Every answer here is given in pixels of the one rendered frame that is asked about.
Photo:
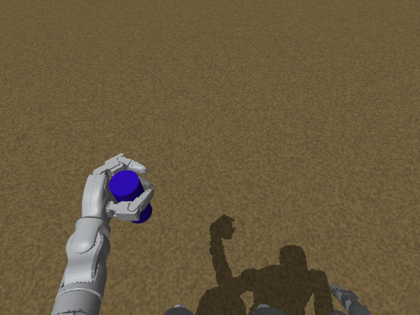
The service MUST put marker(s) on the can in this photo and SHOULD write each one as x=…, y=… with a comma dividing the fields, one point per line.
x=126, y=186

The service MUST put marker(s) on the left robot arm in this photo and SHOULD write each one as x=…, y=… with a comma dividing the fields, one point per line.
x=82, y=287

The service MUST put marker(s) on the right robot hand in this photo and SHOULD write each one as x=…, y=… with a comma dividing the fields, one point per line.
x=349, y=301

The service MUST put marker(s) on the left robot hand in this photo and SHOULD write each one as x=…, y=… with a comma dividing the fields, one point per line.
x=98, y=201

